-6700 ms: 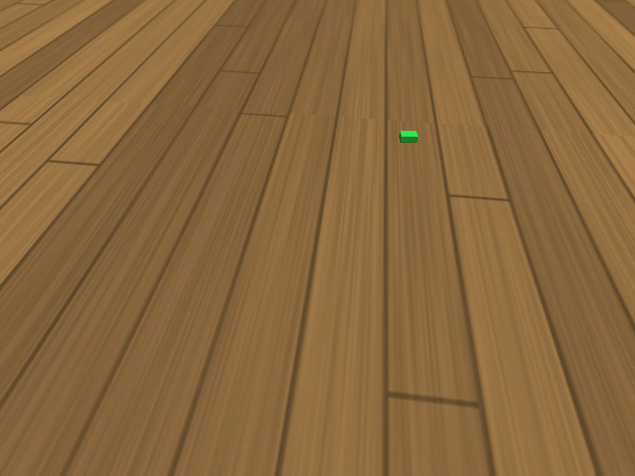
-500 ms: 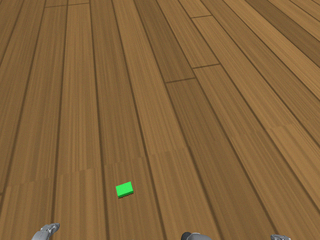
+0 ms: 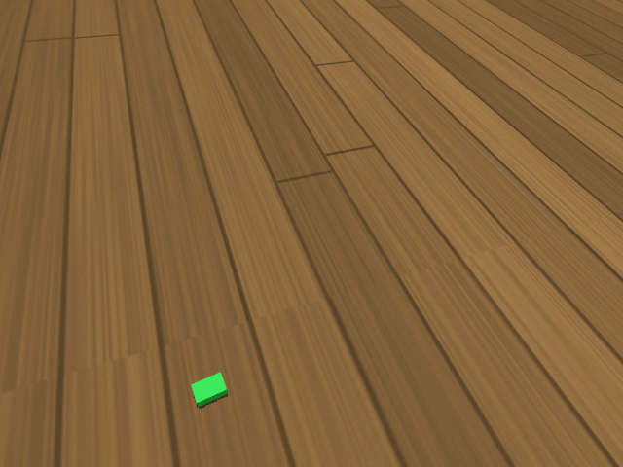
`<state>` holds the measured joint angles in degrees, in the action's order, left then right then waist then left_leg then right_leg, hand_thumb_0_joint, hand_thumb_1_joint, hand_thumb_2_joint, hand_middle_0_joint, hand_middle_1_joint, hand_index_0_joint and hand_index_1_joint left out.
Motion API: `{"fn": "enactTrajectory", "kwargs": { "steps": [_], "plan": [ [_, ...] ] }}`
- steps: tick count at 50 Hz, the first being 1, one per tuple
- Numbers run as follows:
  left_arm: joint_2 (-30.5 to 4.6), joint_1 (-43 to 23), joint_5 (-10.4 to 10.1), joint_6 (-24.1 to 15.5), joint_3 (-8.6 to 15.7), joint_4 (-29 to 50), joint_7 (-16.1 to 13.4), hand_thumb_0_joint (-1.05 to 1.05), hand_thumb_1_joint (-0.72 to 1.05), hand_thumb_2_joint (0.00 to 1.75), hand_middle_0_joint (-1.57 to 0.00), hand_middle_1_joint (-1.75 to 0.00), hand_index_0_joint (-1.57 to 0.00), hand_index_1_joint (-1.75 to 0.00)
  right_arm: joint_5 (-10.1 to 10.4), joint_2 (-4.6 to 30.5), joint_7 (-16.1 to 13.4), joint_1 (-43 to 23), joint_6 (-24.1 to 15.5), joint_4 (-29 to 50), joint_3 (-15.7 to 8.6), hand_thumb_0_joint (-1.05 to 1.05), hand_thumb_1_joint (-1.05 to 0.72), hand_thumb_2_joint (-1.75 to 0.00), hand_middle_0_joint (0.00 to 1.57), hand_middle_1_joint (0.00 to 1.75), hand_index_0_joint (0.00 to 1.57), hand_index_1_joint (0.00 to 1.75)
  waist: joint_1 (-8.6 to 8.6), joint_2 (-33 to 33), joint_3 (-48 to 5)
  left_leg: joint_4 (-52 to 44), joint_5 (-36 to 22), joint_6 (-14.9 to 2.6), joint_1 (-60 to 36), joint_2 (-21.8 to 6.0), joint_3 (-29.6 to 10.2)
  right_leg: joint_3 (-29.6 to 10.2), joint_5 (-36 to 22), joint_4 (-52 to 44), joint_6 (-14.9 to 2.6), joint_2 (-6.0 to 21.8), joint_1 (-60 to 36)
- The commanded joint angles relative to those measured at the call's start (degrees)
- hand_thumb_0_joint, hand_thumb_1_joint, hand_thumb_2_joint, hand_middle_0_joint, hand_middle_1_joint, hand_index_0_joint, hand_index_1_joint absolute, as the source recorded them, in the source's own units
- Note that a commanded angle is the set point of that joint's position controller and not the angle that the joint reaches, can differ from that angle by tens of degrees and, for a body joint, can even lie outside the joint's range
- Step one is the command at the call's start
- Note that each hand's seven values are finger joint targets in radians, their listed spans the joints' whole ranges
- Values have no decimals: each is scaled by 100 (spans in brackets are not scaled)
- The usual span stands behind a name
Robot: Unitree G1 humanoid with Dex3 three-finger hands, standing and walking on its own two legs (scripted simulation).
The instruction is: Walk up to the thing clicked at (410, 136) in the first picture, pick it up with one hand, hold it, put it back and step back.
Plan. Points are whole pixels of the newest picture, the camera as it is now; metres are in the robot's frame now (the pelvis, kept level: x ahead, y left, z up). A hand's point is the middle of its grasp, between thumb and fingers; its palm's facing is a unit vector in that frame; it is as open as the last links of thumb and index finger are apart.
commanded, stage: walk up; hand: left
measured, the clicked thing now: (209, 389) +0.48 +0.24 -0.75
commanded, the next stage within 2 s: none
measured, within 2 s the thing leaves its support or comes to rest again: neither
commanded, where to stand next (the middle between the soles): +0.12 -0.01 m, yaw +2 degrees
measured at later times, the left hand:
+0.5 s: hand out of the picture +0.14 +0.25 -0.15, palm faces +0.03 -0.90 -0.43, open 7.4 cm
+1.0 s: hand out of the picture +0.05 +0.24 -0.15, palm faces +0.02 -0.94 -0.35, open 7.4 cm
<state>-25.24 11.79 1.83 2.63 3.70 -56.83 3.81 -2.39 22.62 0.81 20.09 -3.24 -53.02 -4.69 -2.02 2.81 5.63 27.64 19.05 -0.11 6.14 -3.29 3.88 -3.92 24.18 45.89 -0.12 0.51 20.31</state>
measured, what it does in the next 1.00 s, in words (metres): steps on the spot: right foot, then left foot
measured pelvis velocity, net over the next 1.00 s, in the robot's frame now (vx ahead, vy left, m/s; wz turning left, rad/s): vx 0.01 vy -0.01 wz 0.04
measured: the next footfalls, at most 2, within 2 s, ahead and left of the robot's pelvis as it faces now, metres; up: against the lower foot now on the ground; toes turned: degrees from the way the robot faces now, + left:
right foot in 0.08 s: +0.09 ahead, -0.15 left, +0.00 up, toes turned -1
left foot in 0.52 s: +0.09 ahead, +0.11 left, +0.00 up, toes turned +1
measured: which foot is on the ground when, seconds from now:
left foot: down 0.00-0.10, up 0.12-0.50, down 0.52-1.00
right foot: up 0.00-0.06, down 0.08-0.54, up 0.56-0.76, down 0.78-1.00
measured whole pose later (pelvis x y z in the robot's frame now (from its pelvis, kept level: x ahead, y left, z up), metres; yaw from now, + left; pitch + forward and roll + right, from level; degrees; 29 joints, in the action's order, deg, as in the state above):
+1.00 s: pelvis +0.01 -0.01 +0.00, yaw +2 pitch -3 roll +0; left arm -20.0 11.1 0.7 -0.6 0.1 -59.4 0.9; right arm -0.6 20.5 1.6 8.0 0.0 -56.7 -0.7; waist 1.1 -1.5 4.2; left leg 30.9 12.7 -0.2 15.1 0.3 -0.6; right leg -0.1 18.7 31.5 -0.2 -0.1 9.8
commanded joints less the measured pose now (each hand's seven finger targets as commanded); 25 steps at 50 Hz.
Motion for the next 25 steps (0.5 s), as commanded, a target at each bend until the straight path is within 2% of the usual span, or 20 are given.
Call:
{"fn": "enactTrajectory", "kwargs": {
  "steps": [1,2,3,4,5,6,7,8,9,10,11,13,15,17,20,22,23,24,25],
  "plan": [
    [-791,-264,-55,-423,248,634,-48,0,90,90,-20,-30,-20,-30,17,1650,-31,-444,-26,616,-327,0,-90,-90,20,30,20,30,109,-1505,-39,-700,-762,-1024,445,-1000,-884,593,-287,-1201,-70,-15,-415],
    [-714,125,-66,-468,248,478,-110,0,90,90,-20,-30,-20,-30,57,1543,-33,-559,43,657,-271,0,-90,-90,20,30,20,30,305,-1340,-169,-104,-1496,-858,741,-814,-583,774,-955,-1834,-85,-135,-1120],
    [-794,635,-77,-526,294,310,-197,0,90,90,-20,-30,-20,-30,121,1243,-43,-503,100,680,-144,0,-90,-90,20,30,20,30,531,-673,-477,960,-1700,-627,873,-473,-281,723,-1457,-2354,-77,-166,-1823],
    [-1177,934,-28,-576,403,297,-283,0,90,90,-20,-30,-20,-30,198,877,-65,-314,122,766,3,0,-90,-90,20,30,20,30,630,403,-795,2187,-776,-381,1564,-139,-111,-303,-1271,-2612,-224,393,-2442],
    [-1715,825,-5,-630,463,505,-357,0,90,90,-20,-30,-20,-30,229,609,-82,-283,160,907,108,0,-90,-90,20,30,20,30,554,1329,-701,2892,1406,-134,2701,578,-411,-2842,-882,-3243,-853,1965,-2367],
    [-1878,526,-32,-582,456,620,-350,0,90,90,-20,-30,-20,-30,208,1254,-181,-495,235,771,-112,0,-90,-90,20,30,20,30,570,536,-415,3504,1724,-139,2343,317,-1073,-3189,-776,-3120,-1535,2381,-1431],
    [-1604,325,-114,-562,404,678,-359,0,90,90,-20,-30,-20,-30,252,1361,-187,-328,247,605,-146,0,-90,-90,20,30,20,30,411,224,-189,3692,1398,-154,2433,269,-1303,-2372,-1039,-2949,-1465,2011,-1442],
    [-1389,19,-158,-575,334,746,-394,0,90,90,-20,-30,-20,-30,280,1266,-172,-98,268,455,-126,0,-90,-90,20,30,20,30,241,206,-113,3604,1021,-137,2533,196,-1374,-1705,-1122,-2862,-1230,1662,-1418],
    [-1279,-129,-141,-585,290,831,-432,0,90,90,-20,-30,-20,-30,278,1252,-169,9,282,353,-114,0,-90,-90,20,30,20,30,174,334,15,3406,760,-106,2356,162,-1320,-1275,-1020,-2910,-1062,1439,-1061],
    [-1201,-212,-131,-604,259,856,-449,0,90,90,-20,-30,-20,-30,252,1221,-145,97,317,267,-114,0,-90,-90,20,30,20,30,133,422,60,3232,556,-63,1987,205,-1306,-900,-1265,-2946,-1010,1333,-626],
    [-1112,-233,-133,-624,226,886,-459,0,90,90,-20,-30,-20,-30,239,1165,-122,210,348,206,-114,0,-90,-90,20,30,20,30,124,449,-14,3048,459,-3,1798,244,-1247,-675,-1733,-2873,-974,1267,-617],
    [-1144,-339,-117,-631,236,950,-495,0,90,90,-20,-30,-20,-30,215,1086,-104,90,443,200,-113,0,-90,-90,20,30,20,30,149,472,-6,2713,506,77,1525,266,-1236,-482,-2763,-2604,-1043,1382,-389],
    [-1212,-369,-132,-590,260,998,-557,0,90,90,-20,-30,-20,-30,205,1084,-108,-191,506,305,-126,0,-90,-90,20,30,20,30,196,609,-57,2575,498,89,1579,280,-1152,-506,-4080,-2302,-1184,1637,-525],
    [-1240,-328,-146,-529,283,1055,-600,0,90,90,-20,-30,-20,-30,173,1140,-116,-407,524,448,-152,0,-90,-90,20,30,20,30,273,705,-220,2592,537,57,1666,335,-962,-466,-4953,-1979,-1262,1711,-703],
    [-1279,-383,-136,-443,303,1114,-657,0,90,90,-20,-30,-20,-30,134,1111,-88,-515,534,582,-179,0,-90,-90,20,30,20,30,272,729,-502,2301,610,-5,1670,311,-765,-455,-4882,-1559,-1246,1710,-881],
    [-1312,-410,-152,-409,297,1108,-686,0,90,90,-20,-30,-20,-30,139,1062,-57,-524,506,629,-183,0,-90,-90,20,30,20,30,243,765,-681,1757,457,-47,1534,324,-539,-410,-4825,-1191,-1155,1630,-1034],
    [-1337,-530,-169,-388,278,1131,-693,0,90,90,-20,-30,-20,-30,129,1016,-45,-403,484,600,-187,0,-90,-90,20,30,20,30,118,791,-789,1171,79,-76,1256,331,-417,-362,-4666,-939,-1075,1589,-978],
    [-1269,-599,-212,-361,232,1148,-698,0,90,90,-20,-30,-20,-30,106,1051,-42,-300,434,560,-212,0,-90,-90,20,30,20,30,3,626,-907,381,-694,-148,849,349,-399,-245,-4269,-531,-872,1438,-843],
    [-1064,-452,-264,-338,175,1130,-698,0,90,90,-20,-30,-20,-30,38,1254,-56,-427,378,604,-279,0,-90,-90,20,30,20,30,55,-10,-986,-17,-2323,-302,473,6,-934,3,-3494,-43,-498,1035,-536]
  ]
}}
